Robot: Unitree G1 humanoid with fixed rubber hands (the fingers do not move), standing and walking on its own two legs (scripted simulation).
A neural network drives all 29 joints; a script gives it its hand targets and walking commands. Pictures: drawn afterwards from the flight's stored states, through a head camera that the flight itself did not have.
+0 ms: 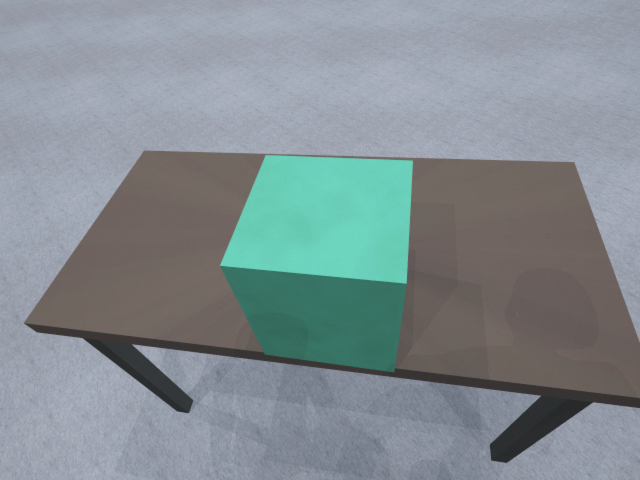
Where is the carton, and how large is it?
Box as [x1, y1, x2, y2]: [220, 155, 412, 371]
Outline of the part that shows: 266,155 220,264 264,353 394,371 406,284 412,161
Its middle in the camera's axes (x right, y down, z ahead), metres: +0.02 +0.03 +0.58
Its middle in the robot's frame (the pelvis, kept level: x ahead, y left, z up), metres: +0.43 +0.02 -0.01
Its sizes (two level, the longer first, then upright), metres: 0.210 0.200 0.250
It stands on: a table, 0.65 m high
